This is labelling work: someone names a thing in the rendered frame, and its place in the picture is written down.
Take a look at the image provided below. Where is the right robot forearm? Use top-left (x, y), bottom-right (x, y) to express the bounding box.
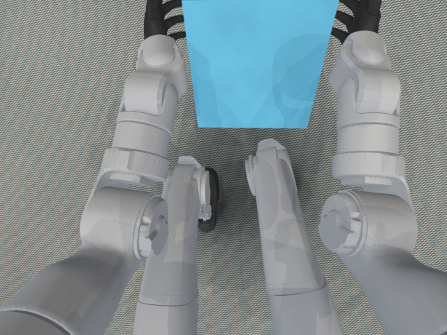
top-left (329, 31), bottom-right (418, 237)

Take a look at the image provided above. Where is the robot right hand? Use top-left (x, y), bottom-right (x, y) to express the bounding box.
top-left (331, 0), bottom-right (381, 44)

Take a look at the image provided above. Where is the left robot shin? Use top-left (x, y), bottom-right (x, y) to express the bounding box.
top-left (163, 156), bottom-right (212, 219)

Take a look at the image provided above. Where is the robot shin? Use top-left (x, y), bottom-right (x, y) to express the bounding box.
top-left (163, 156), bottom-right (212, 219)
top-left (256, 139), bottom-right (298, 192)

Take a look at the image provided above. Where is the left robot forearm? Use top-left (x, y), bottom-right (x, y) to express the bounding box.
top-left (80, 35), bottom-right (189, 240)

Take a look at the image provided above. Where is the right robot shin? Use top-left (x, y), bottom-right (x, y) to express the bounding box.
top-left (256, 139), bottom-right (298, 192)

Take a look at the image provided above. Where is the left robot upper arm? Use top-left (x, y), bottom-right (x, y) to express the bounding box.
top-left (0, 186), bottom-right (169, 335)

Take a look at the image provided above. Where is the carton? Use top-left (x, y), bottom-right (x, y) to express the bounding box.
top-left (182, 0), bottom-right (339, 128)

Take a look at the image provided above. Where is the right robot upper arm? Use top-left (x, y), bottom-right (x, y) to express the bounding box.
top-left (318, 190), bottom-right (447, 335)

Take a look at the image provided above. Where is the robot left hand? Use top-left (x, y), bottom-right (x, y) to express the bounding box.
top-left (144, 0), bottom-right (186, 40)

